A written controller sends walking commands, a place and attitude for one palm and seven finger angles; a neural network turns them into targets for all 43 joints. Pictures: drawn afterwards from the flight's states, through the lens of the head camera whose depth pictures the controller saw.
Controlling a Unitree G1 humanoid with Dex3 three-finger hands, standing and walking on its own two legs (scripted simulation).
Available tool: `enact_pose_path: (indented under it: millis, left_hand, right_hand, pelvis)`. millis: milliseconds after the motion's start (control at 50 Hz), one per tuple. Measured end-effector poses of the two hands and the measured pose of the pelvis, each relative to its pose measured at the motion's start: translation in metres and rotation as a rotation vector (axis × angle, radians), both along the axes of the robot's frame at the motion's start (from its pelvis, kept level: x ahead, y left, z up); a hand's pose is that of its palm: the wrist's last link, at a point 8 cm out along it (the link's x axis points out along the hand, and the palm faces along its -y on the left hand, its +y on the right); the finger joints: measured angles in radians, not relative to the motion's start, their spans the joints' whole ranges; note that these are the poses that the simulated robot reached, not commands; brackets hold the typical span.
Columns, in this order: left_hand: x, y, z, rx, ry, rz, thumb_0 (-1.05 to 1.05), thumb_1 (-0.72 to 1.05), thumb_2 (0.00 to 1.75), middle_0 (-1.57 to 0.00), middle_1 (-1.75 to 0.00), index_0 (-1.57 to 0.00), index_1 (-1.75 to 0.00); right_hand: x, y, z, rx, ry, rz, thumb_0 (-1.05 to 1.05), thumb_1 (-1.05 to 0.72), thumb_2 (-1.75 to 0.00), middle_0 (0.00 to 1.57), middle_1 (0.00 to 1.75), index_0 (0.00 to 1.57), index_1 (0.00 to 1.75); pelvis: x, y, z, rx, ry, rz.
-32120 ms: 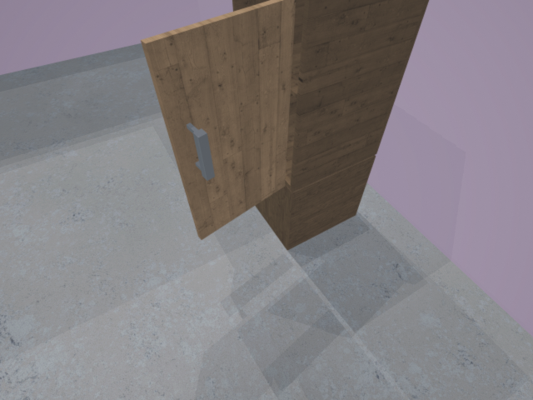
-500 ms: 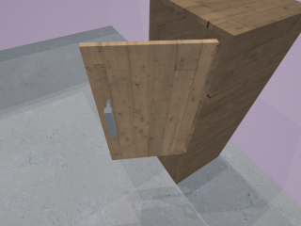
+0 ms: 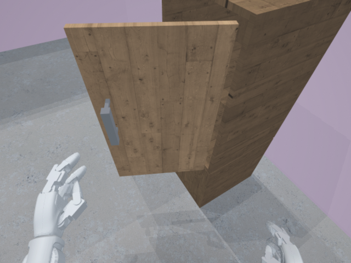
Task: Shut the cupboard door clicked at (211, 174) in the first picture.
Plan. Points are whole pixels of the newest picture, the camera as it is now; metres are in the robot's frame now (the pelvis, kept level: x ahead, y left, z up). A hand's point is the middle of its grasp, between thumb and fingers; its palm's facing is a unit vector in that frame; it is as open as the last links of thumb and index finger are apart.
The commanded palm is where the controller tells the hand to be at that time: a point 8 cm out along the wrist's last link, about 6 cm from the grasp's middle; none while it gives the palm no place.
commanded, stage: raise the hand and make a fist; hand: left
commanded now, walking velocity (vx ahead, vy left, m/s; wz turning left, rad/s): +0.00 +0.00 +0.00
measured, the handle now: (111, 122) +0.46 +0.19 +0.04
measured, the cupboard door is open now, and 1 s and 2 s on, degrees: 65 65 65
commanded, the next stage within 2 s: bring the fist close to the handle in 1.64 s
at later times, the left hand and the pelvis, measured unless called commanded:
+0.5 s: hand (87, 229) +0.20 +0.20 -0.01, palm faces +0.07 -1.00 +0.02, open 4.4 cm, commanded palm +0.16 +0.26 +0.01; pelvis -0.03 +0.00 -0.05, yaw +0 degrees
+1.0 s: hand (57, 222) +0.20 +0.24 +0.05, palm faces +0.18 -0.98 -0.03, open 3.1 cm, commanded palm +0.17 +0.28 +0.04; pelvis -0.02 +0.03 -0.03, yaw +1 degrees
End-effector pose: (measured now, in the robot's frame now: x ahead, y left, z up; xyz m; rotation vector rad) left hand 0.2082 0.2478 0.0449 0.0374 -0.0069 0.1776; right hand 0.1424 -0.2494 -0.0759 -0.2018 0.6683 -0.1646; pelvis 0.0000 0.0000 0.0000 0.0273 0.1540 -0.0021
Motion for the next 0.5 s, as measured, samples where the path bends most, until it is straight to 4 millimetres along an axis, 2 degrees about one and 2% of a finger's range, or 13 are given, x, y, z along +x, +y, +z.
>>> enact_pose_path:
  millis: [40, 120, 160, 200, 260, 300, 340, 420, 500]
  left_hand:
    - [-0.019, -0.002, -0.022, -0.018, -0.025, -0.041, 0.0, 0.9, 0.9, -0.32, -0.44, -0.33, -0.44]
    - [-0.075, 0.004, -0.076, -0.062, 0.135, -0.014, 0.0, 0.9, 0.9, -0.39, -0.51, -0.4, -0.52]
    - [-0.099, 0.011, -0.088, -0.061, 0.181, 0.04, 0.01, 0.9, 0.9, -0.43, -0.55, -0.43, -0.56]
    - [-0.11, 0.017, -0.083, -0.033, 0.142, 0.083, 0.01, 0.9, 0.9, -0.46, -0.59, -0.47, -0.59]
    - [-0.101, 0.015, -0.055, 0.019, -0.035, 0.062, 0.02, 0.9, 0.9, -0.52, -0.65, -0.52, -0.65]
    - [-0.084, 0.008, -0.037, 0.038, -0.142, -0.014, 0.02, 0.9, 0.9, -0.55, -0.69, -0.56, -0.69]
    - [-0.063, -0.001, -0.028, 0.036, -0.177, -0.109, 0.02, 0.9, 0.9, -0.59, -0.73, -0.59, -0.73]
    - [-0.03, -0.01, -0.04, -0.037, 0.009, -0.215, 0.01, 0.9, 0.9, -0.66, -0.81, -0.67, -0.81]
    - [-0.031, 0.001, -0.05, -0.084, 0.183, -0.11, 0.01, 0.9, 0.9, -0.73, -0.89, -0.74, -0.89]
  right_hand:
    - [0.015, -0.009, 0.0, -0.027, -0.045, 0.036, 0.01, -0.91, -0.9, 0.2, 0.3, 0.2, 0.3]
    - [0.042, -0.02, -0.005, -0.085, -0.114, 0.105, 0.01, -0.91, -0.9, 0.2, 0.3, 0.2, 0.3]
    - [0.052, -0.019, -0.01, -0.104, -0.141, 0.132, 0.01, -0.91, -0.9, 0.2, 0.3, 0.2, 0.3]
    - [0.058, -0.014, -0.018, -0.113, -0.16, 0.155, 0.01, -0.91, -0.9, 0.2, 0.3, 0.2, 0.3]
    - [0.059, 0.0, -0.032, -0.101, -0.167, 0.178, 0.01, -0.91, -0.9, 0.2, 0.3, 0.2, 0.3]
    - [0.054, 0.011, -0.041, -0.077, -0.16, 0.178, 0.01, -0.91, -0.9, 0.2, 0.3, 0.2, 0.3]
    - [0.044, 0.021, -0.048, -0.04, -0.141, 0.159, 0.01, -0.91, -0.9, 0.2, 0.3, 0.2, 0.3]
    - [0.015, 0.035, -0.055, 0.038, -0.068, 0.083, 0.01, -0.91, -0.9, 0.21, 0.3, 0.2, 0.3]
    - [-0.014, 0.038, -0.05, 0.061, 0.011, 0.013, 0.01, -0.9, -0.9, 0.21, 0.3, 0.2, 0.3]
  pelvis:
    - [-0.008, -0.008, -0.014, 0.006, 0.034, -0.001]
    - [-0.02, -0.016, -0.039, -0.003, 0.075, 0.02]
    - [-0.024, -0.018, -0.049, -0.017, 0.087, 0.033]
    - [-0.028, -0.018, -0.058, -0.033, 0.092, 0.044]
    - [-0.034, -0.017, -0.067, -0.052, 0.092, 0.05]
    - [-0.037, -0.016, -0.07, -0.062, 0.09, 0.052]
    - [-0.039, -0.014, -0.071, -0.067, 0.089, 0.05]
    - [-0.038, -0.007, -0.062, -0.061, 0.085, 0.037]
    - [-0.03, 0.002, -0.047, -0.047, 0.082, 0.015]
